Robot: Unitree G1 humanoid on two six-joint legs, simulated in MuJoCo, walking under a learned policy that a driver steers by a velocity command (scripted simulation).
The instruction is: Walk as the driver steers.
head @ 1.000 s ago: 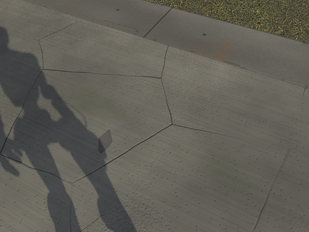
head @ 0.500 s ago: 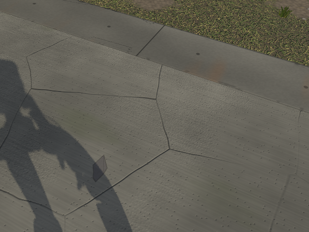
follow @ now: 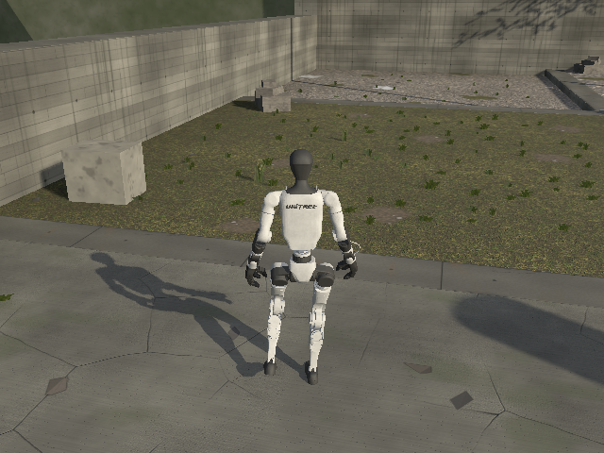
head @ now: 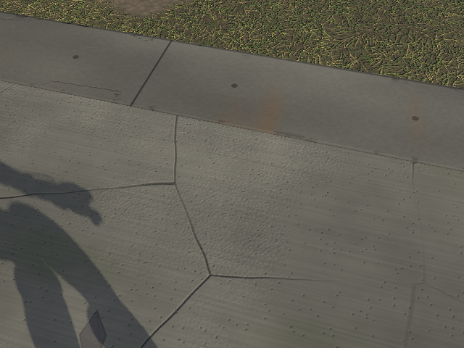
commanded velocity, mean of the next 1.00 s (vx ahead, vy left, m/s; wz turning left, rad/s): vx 0.27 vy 0.00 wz -0.53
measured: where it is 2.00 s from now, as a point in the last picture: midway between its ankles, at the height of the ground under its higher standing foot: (279, 309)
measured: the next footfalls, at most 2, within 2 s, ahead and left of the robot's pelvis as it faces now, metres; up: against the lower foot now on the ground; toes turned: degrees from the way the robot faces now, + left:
left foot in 0.28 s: +0.35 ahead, +0.14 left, +0.00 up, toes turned -13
right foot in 0.76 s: +0.41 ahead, -0.14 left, +0.00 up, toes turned -29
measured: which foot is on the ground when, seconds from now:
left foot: up 0.00-0.26, down 0.28-0.76, up 0.78-1.00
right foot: down 0.00-0.30, up 0.32-0.74, down 0.76-1.00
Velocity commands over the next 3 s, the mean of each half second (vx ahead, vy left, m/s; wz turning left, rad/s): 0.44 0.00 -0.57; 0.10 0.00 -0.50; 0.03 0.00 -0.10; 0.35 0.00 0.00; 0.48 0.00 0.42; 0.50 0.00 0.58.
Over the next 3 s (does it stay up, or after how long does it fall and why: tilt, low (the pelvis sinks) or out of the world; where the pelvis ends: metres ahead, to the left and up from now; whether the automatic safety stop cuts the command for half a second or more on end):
stays up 1.07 -0.31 0.01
